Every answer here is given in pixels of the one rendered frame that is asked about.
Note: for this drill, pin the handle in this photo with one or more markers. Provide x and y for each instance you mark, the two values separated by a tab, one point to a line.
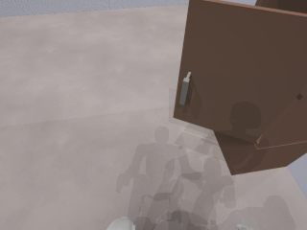
184	89

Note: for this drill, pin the cupboard door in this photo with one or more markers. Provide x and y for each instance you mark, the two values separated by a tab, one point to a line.
247	64

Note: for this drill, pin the left robot thigh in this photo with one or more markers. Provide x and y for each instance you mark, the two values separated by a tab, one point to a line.
121	224

